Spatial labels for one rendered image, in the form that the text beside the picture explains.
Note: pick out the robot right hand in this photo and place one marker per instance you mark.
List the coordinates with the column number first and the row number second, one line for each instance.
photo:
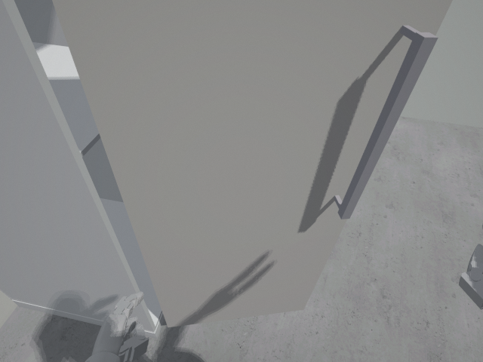
column 472, row 281

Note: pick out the robot left hand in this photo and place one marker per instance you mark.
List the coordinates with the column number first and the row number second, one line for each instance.
column 116, row 328

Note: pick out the handle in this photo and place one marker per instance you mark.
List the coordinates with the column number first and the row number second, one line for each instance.
column 411, row 68

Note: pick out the fridge door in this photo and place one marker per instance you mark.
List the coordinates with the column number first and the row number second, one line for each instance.
column 230, row 125

